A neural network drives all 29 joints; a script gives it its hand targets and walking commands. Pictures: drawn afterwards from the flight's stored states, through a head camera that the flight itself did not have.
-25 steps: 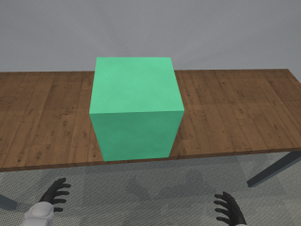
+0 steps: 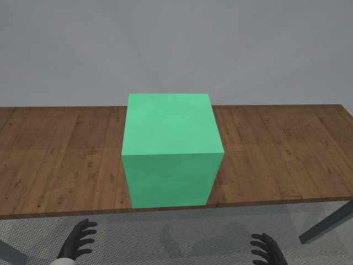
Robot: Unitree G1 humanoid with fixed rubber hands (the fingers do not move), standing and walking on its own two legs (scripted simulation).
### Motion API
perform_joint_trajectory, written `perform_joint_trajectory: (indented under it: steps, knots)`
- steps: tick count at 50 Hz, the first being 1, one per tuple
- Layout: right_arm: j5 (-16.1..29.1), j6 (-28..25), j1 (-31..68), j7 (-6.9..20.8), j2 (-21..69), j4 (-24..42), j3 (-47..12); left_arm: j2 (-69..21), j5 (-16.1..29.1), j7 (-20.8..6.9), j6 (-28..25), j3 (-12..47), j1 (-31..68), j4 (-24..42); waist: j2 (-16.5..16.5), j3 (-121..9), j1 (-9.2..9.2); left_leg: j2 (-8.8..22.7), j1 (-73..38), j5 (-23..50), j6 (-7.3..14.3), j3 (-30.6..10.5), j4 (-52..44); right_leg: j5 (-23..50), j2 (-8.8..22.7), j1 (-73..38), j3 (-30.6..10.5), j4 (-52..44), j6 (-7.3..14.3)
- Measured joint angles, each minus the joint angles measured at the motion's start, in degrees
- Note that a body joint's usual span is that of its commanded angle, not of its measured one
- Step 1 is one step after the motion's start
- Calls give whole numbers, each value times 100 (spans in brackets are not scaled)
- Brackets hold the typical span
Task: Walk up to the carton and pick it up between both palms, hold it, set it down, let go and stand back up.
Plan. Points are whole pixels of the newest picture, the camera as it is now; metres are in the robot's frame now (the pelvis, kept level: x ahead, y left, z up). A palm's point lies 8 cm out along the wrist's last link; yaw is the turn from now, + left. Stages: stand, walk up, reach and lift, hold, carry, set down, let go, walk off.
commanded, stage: reach and lift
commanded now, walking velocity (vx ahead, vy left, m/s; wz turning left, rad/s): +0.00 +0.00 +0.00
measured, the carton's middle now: (169, 152) +0.41 +0.02 +0.00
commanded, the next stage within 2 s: none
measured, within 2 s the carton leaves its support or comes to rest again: neither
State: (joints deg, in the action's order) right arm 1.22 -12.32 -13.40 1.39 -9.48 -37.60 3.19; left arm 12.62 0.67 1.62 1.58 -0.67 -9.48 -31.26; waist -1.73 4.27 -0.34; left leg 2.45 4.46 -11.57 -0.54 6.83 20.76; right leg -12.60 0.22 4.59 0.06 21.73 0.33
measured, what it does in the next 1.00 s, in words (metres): stands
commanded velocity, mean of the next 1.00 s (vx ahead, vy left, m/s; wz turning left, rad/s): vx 0.00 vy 0.00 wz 0.00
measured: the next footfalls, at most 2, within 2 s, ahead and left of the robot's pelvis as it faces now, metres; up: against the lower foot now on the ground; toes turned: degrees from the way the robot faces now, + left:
none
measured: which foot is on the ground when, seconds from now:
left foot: down 0.00-1.00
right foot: down 0.00-1.00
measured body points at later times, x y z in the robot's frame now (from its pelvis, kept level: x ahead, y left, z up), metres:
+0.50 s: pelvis +0.01 +0.00 +0.00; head +0.00 +0.01 +0.45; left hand +0.20 +0.22 -0.05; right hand +0.19 -0.22 -0.04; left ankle +0.00 +0.12 -0.75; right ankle +0.00 -0.12 -0.75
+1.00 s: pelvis +0.01 -0.01 +0.00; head +0.00 +0.00 +0.45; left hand +0.23 +0.21 -0.02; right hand +0.25 -0.21 -0.01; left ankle +0.00 +0.12 -0.75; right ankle +0.00 -0.12 -0.75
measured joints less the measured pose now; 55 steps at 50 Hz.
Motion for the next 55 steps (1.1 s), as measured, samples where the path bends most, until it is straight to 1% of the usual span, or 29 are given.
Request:
perform_joint_trajectory:
  steps: [7, 11, 15, 26, 42, 45, 49, 52, 55]
  knots:
    - [228, -264, -107, 49, 13, 13, -59, -81, 102, 73, -447, 110, -342, 222, 6, -139, 50, -5, -101, 6, 5, -29, -117, 55, -2, -166, 31, -228, -7]
    - [338, -395, -229, 59, 3, 110, -67, -78, 163, 73, -672, 159, -512, 348, -4, -221, 68, 2, -128, -5, 3, -42, -140, 68, -12, -219, 45, -300, -6]
    - [444, -470, -296, 77, -6, 240, -90, -39, 285, 130, -883, 237, -551, 402, -20, -296, 96, 5, -94, -24, -2, -45, -120, 40, -14, -178, 46, -266, 1]
    - [709, -717, -170, 57, 82, 465, -233, -98, 512, 201, -1503, 397, -417, 325, -26, -357, 160, 9, 6, -65, -21, -62, -38, -47, -13, -52, 59, -116, 17]
    - [1023, -1308, 286, -2, 22, 267, -438, -161, 703, 223, -2384, 395, -150, 89, -11, -411, 196, 29, 163, -186, -55, -128, 204, -214, -22, 102, 113, 167, 55]
    - [1068, -1285, 458, -24, -9, 177, -482, -161, 731, 218, -2383, 399, -22, 24, 1, -420, 202, 31, 198, -190, -56, -134, 228, -223, -23, 138, 117, 196, 57]
    - [1140, -1142, 667, -84, -41, 195, -506, -118, 833, 205, -2241, 411, 162, 44, 0, -440, 198, 30, 206, -180, -56, -137, 212, -221, -24, 152, 119, 194, 57]
    - [1188, -952, 810, -123, -85, 334, -535, -70, 902, 207, -2033, 406, 329, 143, -21, -490, 201, 26, 209, -152, -57, -135, 158, -204, -23, 165, 116, 160, 58]
    - [1264, -697, 997, -161, -147, 460, -559, -41, 905, 205, -1708, 363, 507, 306, -36, -509, 205, 29, 150, -110, -62, -128, 62, -157, -32, 105, 110, 58, 61]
